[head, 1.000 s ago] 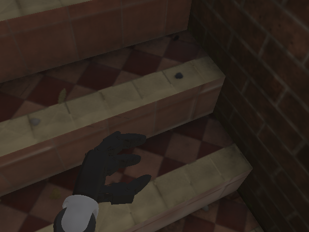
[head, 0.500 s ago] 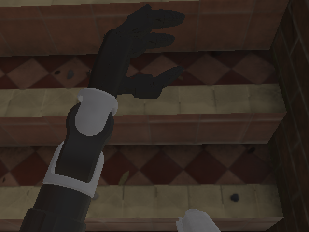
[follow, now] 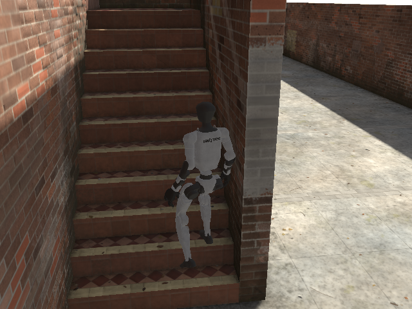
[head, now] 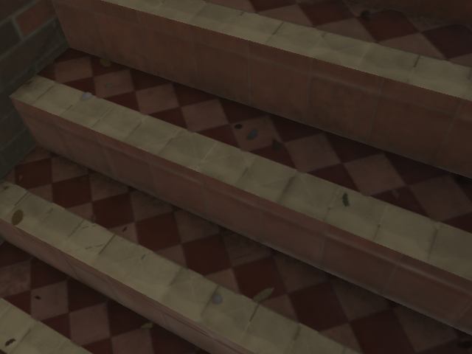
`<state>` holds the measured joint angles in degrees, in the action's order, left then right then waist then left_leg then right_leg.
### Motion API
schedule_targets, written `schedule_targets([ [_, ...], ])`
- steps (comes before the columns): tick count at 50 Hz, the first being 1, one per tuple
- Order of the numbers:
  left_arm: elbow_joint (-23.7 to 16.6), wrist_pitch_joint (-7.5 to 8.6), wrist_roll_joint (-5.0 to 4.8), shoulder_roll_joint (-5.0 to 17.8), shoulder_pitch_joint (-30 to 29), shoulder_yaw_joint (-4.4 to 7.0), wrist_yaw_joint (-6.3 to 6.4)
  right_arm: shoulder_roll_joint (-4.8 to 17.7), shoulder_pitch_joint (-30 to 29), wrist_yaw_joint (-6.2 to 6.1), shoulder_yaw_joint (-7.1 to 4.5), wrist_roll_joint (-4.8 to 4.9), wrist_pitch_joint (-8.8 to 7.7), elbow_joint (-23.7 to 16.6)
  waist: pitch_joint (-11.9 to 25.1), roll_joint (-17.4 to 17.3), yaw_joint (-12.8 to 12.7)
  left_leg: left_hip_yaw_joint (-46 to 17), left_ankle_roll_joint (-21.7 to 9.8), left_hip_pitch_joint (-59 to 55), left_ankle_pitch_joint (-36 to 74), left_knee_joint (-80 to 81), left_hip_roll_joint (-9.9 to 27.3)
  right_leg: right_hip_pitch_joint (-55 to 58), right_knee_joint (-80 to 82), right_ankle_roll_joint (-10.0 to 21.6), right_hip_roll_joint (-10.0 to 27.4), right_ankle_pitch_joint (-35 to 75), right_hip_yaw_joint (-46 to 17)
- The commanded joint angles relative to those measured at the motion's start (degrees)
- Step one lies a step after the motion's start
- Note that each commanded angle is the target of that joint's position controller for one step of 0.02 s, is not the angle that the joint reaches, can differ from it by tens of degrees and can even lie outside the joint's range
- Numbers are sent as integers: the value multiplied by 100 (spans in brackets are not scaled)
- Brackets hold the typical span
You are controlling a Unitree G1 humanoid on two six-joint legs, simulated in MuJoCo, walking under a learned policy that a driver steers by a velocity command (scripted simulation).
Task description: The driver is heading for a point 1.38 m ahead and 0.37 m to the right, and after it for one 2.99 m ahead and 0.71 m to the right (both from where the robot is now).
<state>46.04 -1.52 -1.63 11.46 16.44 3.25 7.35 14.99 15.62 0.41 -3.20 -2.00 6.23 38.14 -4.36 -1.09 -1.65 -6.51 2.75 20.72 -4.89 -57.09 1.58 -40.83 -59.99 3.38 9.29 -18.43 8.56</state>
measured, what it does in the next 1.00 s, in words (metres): goes down, turning right: left foot 0.20 m lower, then right foot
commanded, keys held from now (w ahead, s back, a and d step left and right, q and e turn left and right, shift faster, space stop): e+shift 0.68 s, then q+shift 0.32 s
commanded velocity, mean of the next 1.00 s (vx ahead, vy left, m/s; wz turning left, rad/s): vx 0.00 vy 0.00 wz -0.53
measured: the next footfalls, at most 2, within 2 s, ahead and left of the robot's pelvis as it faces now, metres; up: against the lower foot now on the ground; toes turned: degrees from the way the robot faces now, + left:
left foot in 0.16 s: -0.05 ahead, +0.13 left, -0.20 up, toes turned +0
right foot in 0.54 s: -0.12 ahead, +0.00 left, -0.20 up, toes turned -33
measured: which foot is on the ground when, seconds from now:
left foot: up 0.00-0.14, down 0.16-0.54, up 0.56-0.86, down 0.88-1.00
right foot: down 0.00-0.14, up 0.16-0.52, down 0.54-0.92, up 0.94-1.00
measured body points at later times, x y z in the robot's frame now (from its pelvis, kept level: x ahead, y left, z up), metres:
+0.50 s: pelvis -0.10 +0.10 -0.13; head -0.13 +0.09 +0.32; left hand +0.01 +0.36 -0.25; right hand +0.05 -0.17 -0.18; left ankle -0.09 +0.13 -0.85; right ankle -0.17 +0.03 -0.79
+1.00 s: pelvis -0.13 +0.21 -0.15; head -0.12 +0.21 +0.30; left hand +0.18 +0.23 -0.22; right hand -0.25 +0.00 -0.28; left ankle -0.01 +0.29 -0.85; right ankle -0.21 +0.09 -0.77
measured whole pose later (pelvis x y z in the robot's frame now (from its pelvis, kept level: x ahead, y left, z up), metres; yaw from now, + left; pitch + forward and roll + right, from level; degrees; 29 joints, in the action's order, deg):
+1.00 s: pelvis -0.13 +0.21 -0.15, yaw -32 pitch +0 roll +2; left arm 32.5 -3.8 -0.8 9.4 2.0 -0.9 4.1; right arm 10.2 25.7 -5.1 0.8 -2.1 5.9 37.9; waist -0.2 2.4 6.4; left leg -3.2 -2.2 26.5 -21.9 -45.7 -4.4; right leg -35.9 -78.0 -4.2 -0.2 -24.5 -7.7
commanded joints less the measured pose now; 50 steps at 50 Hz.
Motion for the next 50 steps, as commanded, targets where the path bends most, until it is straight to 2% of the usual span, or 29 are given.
schedule_targets([
  [1,-531,-202,-70,760,132,279,94,-238,682,75,170,86,91,175,223,1001,-99,939,-235,-245,-109,2590,-262,734,2247,404,250,-2608,-2314],
  [3,-624,-332,-14,757,375,335,246,-112,392,115,211,-53,128,170,80,1110,-343,1018,-472,-825,1042,3728,-279,294,2062,238,9,-2581,-2328],
  [6,-877,-239,172,612,141,324,359,282,559,119,206,29,76,206,448,1645,-195,723,-669,-1881,1631,4392,201,-463,1581,-43,-315,-2214,-2705],
  [7,-917,-209,120,352,109,282,362,307,760,125,214,4,47,319,442,1284,-24,761,-791,-2133,1378,4811,305,-857,644,-315,-643,-2207,-2456],
  [8,-748,-195,-36,0,288,242,304,264,599,159,257,-60,14,377,529,-442,105,516,-1003,-2278,1773,4768,780,-1381,-2885,-598,-1359,-2395,-1500],
  [9,-558,-254,-140,-251,761,247,153,34,-735,208,464,-143,-19,119,570,-2000,-335,1167,-659,-2287,4683,3146,1051,-2558,-6706,-887,-1923,-3205,-680],
  [10,-608,-187,-179,-256,1078,246,165,190,-814,293,405,-270,-128,93,812,-2057,-406,1391,-654,-2011,5838,2372,1419,-2967,-8236,-995,-2000,-3234,-710],
  [11,-553,-173,-154,-144,1247,227,241,331,-709,314,350,-223,-132,60,836,-1703,-440,1215,-620,-2030,4421,2511,1320,-3234,-8455,-1066,-1807,-2676,-1004],
  [12,-773,-198,-237,226,1221,204,361,1112,-672,219,148,-158,-128,-6,750,-2229,-464,64,-1387,-1627,649,3746,1845,-3060,-8861,-1353,-1490,-1979,-800],
  [13,-440,-308,-183,804,805,388,372,340,-1106,-109,373,-49,-88,-314,6,-1249,-131,6,-1054,-1615,-1261,3802,1565,-3699,-8931,-1463,-1355,-1323,-1357],
  [14,-404,-360,-81,1196,714,444,239,107,-1104,-297,440,-42,-171,-529,-144,-843,12,218,-1028,-1652,-1090,3745,1433,-3362,-8216,-1533,-1295,-646,-1265],
  [17,-476,-381,73,1118,812,556,-212,239,-1297,-747,383,-127,-543,-810,353,-401,-258,1157,-971,-1018,88,4159,1211,-861,-6744,-1426,-1003,351,-878],
  [21,-547,-402,26,542,674,423,-445,213,-1427,-935,185,-90,-480,-1146,9,-219,-263,1819,-798,-1025,-219,4115,875,401,-2233,-1109,-452,693,-664],
  [23,-781,-445,62,250,-274,161,-658,310,-656,-1021,-17,229,-325,-1008,-541,-532,414,1351,-605,-1716,-1298,4610,1215,-125,59,-919,-410,-845,-368],
  [26,-148,-581,179,459,1373,145,-765,268,-1236,-921,-100,326,-294,-1331,-137,-435,35,1235,-541,-1582,-1791,4065,1024,1488,2722,-268,-328,-1510,-242],
  [28,367,-389,133,571,1862,267,-669,-82,-1550,-590,-42,326,-340,-1143,-370,1887,-423,2358,-445,-58,-3224,90,-75,2668,3939,295,-585,1377,-195],
  [29,-141,-43,139,1724,1312,503,-444,-133,-1070,-404,-52,239,-422,-1250,-522,3565,-30,750,106,1138,-3930,-1758,-409,1806,3876,1563,572,2377,-3984],
  [30,-706,88,316,1803,2,608,-219,8,-454,-266,-109,349,-404,-973,244,2007,464,-714,250,1252,-2649,-2817,-382,1534,3970,1757,640,-358,-4687],
  [31,-1105,184,217,1335,-598,329,-127,317,-633,-236,-102,202,-315,-1347,587,1341,664,-1138,165,1517,-1921,-3538,-237,1410,3584,1447,750,-1573,-4722],
  [33,-1245,-45,188,1156,-423,207,-162,255,-1246,-126,21,-78,-252,-1395,624,-163,142,-355,346,3018,-1747,-2353,-389,3031,3724,1241,588,-1071,-4543],
  [37,-1313,-373,331,569,-148,-105,-18,-134,-623,-62,269,134,-152,-557,1025,358,-48,253,617,2320,-1793,-754,-51,3115,3297,533,408,111,-3326],
  [39,-1351,-370,302,369,-633,-315,19,-356,305,-341,333,173,72,-235,997,1182,224,931,502,884,-1119,-680,-289,1949,3304,306,-1,1096,-2134],
  [42,-1539,-220,408,620,-1146,-299,-84,-55,184,-443,221,110,132,-598,840,1537,364,922,-143,475,-618,558,-78,1744,3122,208,207,767,-1905],
  [43,-1573,-192,261,623,-1370,-216,-103,127,432,-442,156,86,126,-555,882,1662,366,747,-371,318,-514,1199,94,1610,2850,290,329,357,-1946],
  [44,-1323,-179,100,405,-808,-246,-174,-46,407,-438,161,247,43,-384,792,1119,31,1304,-488,446,-1025,2007,-589,1864,2517,253,8,-193,-1312],
  [46,-1318,-184,115,321,-668,-247,-262,284,848,-386,6,236,-36,-314,414,-6,65,-145,-998,250,-970,2905,-235,1291,462,-290,-710,-1117,-394],
  [47,-1643,-177,153,200,-561,-295,-298,1049,376,-492,-71,140,-102,-753,-28,-1408,-73,-3190,-1946,767,-1649,4199,885,331,-1489,-790,-1468,-1204,-583],
  [48,-1632,-218,57,37,-663,-273,-312,1106,96,-604,42,-212,-193,-948,332,-1331,-6,-4610,-2197,1107,-3441,4607,1351,259,-3271,-881,-1224,-862,-1761],
  [50,-1828,-153,26,213,-1374,-244,-381,864,258,-722,146,-83,-362,-1017,299,-563,275,-3628,-1668,584,-3609,4151,1123,-322,-3460,-877,-1117,-547,-1924],
])
Velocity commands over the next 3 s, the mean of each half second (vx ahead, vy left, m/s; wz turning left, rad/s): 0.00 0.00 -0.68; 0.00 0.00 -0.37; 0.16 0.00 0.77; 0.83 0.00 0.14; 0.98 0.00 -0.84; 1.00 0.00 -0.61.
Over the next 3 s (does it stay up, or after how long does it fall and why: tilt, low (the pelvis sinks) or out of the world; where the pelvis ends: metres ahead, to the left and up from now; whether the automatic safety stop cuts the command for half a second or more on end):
stays up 0.42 0.12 0.13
